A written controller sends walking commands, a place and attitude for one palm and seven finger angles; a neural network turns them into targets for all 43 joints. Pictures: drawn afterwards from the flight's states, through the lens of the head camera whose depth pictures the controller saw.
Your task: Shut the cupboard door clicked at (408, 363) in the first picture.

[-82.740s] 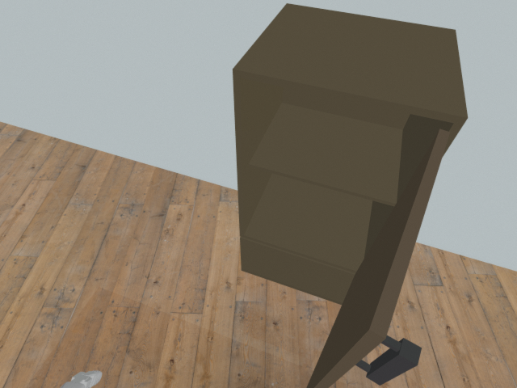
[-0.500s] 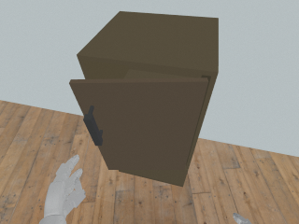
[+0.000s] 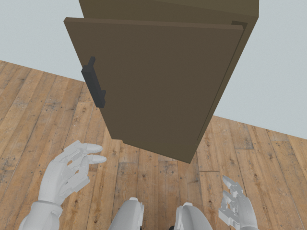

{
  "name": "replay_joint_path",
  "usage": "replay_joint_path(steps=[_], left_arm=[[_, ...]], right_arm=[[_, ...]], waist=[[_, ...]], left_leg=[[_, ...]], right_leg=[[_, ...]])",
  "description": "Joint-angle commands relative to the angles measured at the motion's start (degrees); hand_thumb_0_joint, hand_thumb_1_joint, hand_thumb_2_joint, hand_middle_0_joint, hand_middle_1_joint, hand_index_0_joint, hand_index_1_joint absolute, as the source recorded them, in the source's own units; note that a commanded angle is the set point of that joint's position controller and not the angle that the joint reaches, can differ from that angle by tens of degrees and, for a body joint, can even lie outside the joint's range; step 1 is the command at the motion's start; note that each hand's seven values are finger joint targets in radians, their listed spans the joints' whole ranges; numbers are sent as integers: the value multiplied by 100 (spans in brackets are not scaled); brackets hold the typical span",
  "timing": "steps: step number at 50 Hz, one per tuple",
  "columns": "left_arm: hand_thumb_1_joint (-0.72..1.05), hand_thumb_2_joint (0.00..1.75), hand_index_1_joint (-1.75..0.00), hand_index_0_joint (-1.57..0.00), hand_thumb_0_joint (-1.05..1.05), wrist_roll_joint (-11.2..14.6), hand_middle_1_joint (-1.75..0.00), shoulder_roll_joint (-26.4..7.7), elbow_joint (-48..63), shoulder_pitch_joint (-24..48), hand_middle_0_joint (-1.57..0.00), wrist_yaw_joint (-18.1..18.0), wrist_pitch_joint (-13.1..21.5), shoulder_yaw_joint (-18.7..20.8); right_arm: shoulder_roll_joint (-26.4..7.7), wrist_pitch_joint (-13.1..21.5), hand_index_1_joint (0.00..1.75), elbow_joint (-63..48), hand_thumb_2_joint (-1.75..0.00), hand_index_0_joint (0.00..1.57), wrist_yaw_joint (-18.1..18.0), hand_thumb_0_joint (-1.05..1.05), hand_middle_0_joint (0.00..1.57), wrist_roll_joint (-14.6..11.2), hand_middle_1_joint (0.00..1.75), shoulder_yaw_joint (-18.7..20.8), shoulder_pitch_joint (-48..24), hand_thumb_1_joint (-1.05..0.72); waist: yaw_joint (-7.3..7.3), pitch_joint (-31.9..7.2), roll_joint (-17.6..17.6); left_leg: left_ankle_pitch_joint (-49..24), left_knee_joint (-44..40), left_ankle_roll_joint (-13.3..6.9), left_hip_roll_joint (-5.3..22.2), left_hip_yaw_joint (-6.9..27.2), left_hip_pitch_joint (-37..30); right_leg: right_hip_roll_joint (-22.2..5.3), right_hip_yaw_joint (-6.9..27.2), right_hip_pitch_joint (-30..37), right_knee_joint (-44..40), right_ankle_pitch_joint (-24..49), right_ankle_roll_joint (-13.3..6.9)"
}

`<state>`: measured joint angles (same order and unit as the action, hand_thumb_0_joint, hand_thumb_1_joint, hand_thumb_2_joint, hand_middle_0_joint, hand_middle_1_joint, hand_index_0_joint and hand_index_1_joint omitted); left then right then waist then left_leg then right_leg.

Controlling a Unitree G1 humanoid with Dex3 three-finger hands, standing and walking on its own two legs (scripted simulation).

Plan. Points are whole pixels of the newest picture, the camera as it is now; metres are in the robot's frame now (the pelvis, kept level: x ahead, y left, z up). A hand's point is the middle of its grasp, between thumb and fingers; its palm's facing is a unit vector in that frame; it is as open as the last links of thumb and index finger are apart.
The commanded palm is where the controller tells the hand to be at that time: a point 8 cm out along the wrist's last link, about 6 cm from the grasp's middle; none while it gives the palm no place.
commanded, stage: raise the hand and make a fist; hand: left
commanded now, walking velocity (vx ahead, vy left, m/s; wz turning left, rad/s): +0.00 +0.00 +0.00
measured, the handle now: (96, 83) +0.49 +0.22 +0.07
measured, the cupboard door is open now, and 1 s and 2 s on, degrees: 14 14 14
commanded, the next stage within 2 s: bring the fist close to the handle in 1.22 s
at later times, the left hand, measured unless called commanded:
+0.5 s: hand (69, 167) +0.24 +0.21 +0.06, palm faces +0.01 -1.00 -0.03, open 3.2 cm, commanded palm +0.22 +0.26 +0.07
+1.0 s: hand (68, 161) +0.25 +0.22 +0.07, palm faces +0.00 -1.00 -0.03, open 3.2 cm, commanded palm +0.23 +0.27 +0.07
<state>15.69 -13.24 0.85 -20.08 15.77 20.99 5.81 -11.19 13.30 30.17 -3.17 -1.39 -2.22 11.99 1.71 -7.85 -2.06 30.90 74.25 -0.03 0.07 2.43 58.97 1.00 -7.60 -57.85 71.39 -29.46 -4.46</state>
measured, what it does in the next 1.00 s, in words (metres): stands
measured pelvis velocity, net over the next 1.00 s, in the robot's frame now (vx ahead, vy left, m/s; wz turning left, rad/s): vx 0.03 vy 0.03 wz -0.01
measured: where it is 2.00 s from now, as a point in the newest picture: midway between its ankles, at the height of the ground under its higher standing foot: outside the picture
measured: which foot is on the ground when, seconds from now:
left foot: down 0.00-1.00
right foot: down 0.00-1.00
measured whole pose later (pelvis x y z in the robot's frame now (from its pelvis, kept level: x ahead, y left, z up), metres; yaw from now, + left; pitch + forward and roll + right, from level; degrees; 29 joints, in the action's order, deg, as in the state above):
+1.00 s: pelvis +0.03 +0.03 +0.02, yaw -1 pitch +16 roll -3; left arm 16.3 -14.1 1.7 -21.9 13.4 21.9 8.6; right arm -14.4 8.2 27.3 -2.8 -0.7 -1.0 15.4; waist 0.1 -8.6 -1.8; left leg 31.5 69.9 -2.7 -0.7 0.6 54.5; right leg 0.5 -5.5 -53.2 66.2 -29.1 -1.6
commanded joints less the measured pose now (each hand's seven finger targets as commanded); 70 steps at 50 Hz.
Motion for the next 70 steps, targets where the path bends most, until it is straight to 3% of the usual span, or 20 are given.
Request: replay_joint_path(steps=[1, 6, 9, 10, 13, 19, 20, 22, 26, 29, 31, 38, 40, 43, 51, 54, 66, 68, 70], left_arm=[[90, 90, -100, -84, 0, 165, -100, -624, 1340, -462, -84, -375, 204, 842], [90, 90, -110, -93, 0, -4, -110, -401, 1116, -440, -93, -501, 679, 478], [90, 90, -116, -99, 0, -10, -116, -414, 1222, -398, -99, -409, 840, 335], [90, 90, -118, -101, 0, 11, -118, -440, 1220, -400, -101, -376, 867, 362], [90, 90, -124, -106, 0, 32, -124, -590, 1417, -371, -106, -388, 887, 492], [90, 90, -136, -117, 0, -59, -136, -454, 1656, -498, -117, -518, 804, 346], [90, 90, -138, -119, 0, -72, -138, -431, 1603, -525, -119, -511, 757, 311], [90, 90, -142, -123, 0, -80, -142, -474, 1540, -504, -123, -494, 678, 351], [90, 90, -150, -130, 0, -60, -150, -480, 1543, -396, -130, -421, 583, 367], [90, 90, -150, -130, 0, -22, -150, -559, 1515, -245, -130, -378, 544, 460], [90, 90, -150, -130, 0, -6, -150, -590, 1534, -157, -130, -342, 550, 464], [90, 90, -150, -130, 0, 44, -150, -770, 1380, -23, -130, -262, 493, 641], [90, 90, -150, -130, 0, 103, -150, -757, 1379, 16, -130, -224, 483, 675], [90, 90, -150, -130, 0, 148, -150, -710, 1199, -40, -130, -212, 455, 654], [90, 90, -150, -130, 0, 113, -150, -740, 1358, -37, -130, -275, 610, 654], [90, 90, -150, -130, 0, 129, -150, -723, 1243, -61, -130, -294, 635, 673], [90, 90, -150, -130, 0, 129, -150, -689, 1253, 34, -130, -258, 630, 603], [90, 90, -150, -130, 0, 120, -150, -799, 1141, 393, -130, -280, 627, 670], [90, 90, -150, -130, 0, 89, -150, -808, 1052, 758, -130, -268, 651, 665]], right_arm=[[-731, 241, 30, -1045, -90, 20, -45, 0, 20, -29, 30, 495, -293, -90], [-819, 192, 30, -962, -90, 20, -15, 0, 20, 40, 30, 516, -225, -90], [-915, 192, 30, -998, -90, 20, -19, 0, 20, 47, 30, 528, -138, -90], [-937, 185, 30, -1002, -90, 20, -32, 0, 20, 41, 30, 538, -104, -90], [-975, 135, 30, -1042, -90, 20, -49, 0, 20, 49, 30, 538, -79, -90], [-984, -24, 30, -1129, -90, 20, -15, 0, 20, 68, 30, 532, -1, -90], [-985, -60, 30, -1149, -90, 20, -3, 0, 20, 65, 30, 536, 14, -90], [-999, -125, 30, -1183, -90, 20, -4, 0, 20, 66, 30, 532, 39, -90], [-997, -206, 30, -1238, -90, 20, 2, 0, 20, 57, 30, 493, 42, -90], [-1003, -235, 30, -1258, -90, 20, -8, 0, 20, 70, 30, 465, 54, -90], [-1007, -232, 30, -1278, -90, 20, 0, 0, 20, 65, 30, 442, 38, -90], [-1039, -228, 30, -1242, -90, 20, -13, 0, 20, 48, 30, 429, 40, -90], [-1033, -222, 30, -1247, -90, 20, -16, 0, 20, 37, 30, 431, 47, -90], [-1041, -217, 30, -1239, -90, 20, -23, 0, 20, 24, 30, 423, 34, -90], [-1031, -191, 30, -1201, -90, 20, -1, 0, 20, 36, 30, 454, 47, -90], [-1021, -210, 30, -1192, -90, 20, -1, 0, 20, 38, 30, 451, 13, -90], [-1005, -258, 30, -1219, -90, 20, -19, 0, 20, 23, 30, 431, 6, -90], [-1032, -266, 30, -1158, -90, 20, -41, 0, 20, 42, 30, 416, 34, -90], [-1033, -248, 30, -1096, -90, 20, -47, 0, 20, 33, 30, 410, 28, -90]], waist=[[100, -1648, 327], [-95, -1140, 406], [-146, -1235, 219], [-150, -1267, 290], [-80, -1373, 31], [-108, -1442, -280], [-138, -1401, -198], [-164, -1375, -68], [-152, -1325, -246], [-178, -1347, -110], [-163, -1323, -266], [-153, -1345, -165], [-148, -1429, -132], [-148, -1259, -3], [-146, -1390, -163], [-146, -1313, 2], [-186, -1284, 15], [-265, -1171, 140], [-280, -1256, 33]], left_leg=[[-1070, -1175, -156, -96, -21, -493], [-977, -1290, -148, -72, 49, -537], [-918, -1366, -164, -74, 73, -740], [-907, -1394, -159, -70, 90, -783], [-1070, -1490, -138, -71, 143, -972], [-1441, -1656, -31, -16, 261, -1424], [-1423, -1673, -18, -12, 267, -1429], [-1432, -1643, -32, -20, 240, -1371], [-1491, -1701, 37, -7, 282, -1478], [-1469, -1678, 12, -17, 276, -1442], [-1420, -1717, 39, -21, 296, -1451], [-1380, -1733, 13, -29, 286, -1409], [-1307, -1717, -2, -42, 233, -1380], [-1208, -1744, -35, -57, 229, -1243], [-1301, -1670, -49, -61, 141, -1269], [-1146, -1634, -81, -76, 112, -1105], [-1043, -1538, -117, -87, 58, -1012], [-974, -1446, -147, -80, 66, -874], [-968, -1407, -135, -78, 67, -879]], right_leg=[[-212, 1173, 2010, -1672, 375, 401], [-117, 851, 1417, -1458, 310, 325], [-86, 725, 1247, -1387, 263, 283], [-68, 677, 1233, -1360, 276, 279], [-16, 543, 1225, -1224, 520, 227], [41, 313, 1073, -1076, 893, 208], [48, 298, 1075, -1103, 901, 220], [55, 319, 1152, -1149, 977, 229], [75, 279, 1122, -1151, 985, 211], [84, 289, 1192, -1182, 1016, 214], [82, 292, 1177, -1193, 950, 201], [96, 327, 1298, -1261, 940, 191], [73, 361, 1357, -1302, 900, 215], [81, 387, 1423, -1377, 800, 203], [39, 465, 1461, -1349, 906, 218], [32, 525, 1495, -1397, 757, 232], [12, 646, 1547, -1477, 676, 255], [29, 693, 1462, -1492, 588, 262], [4, 726, 1425, -1463, 569, 260]])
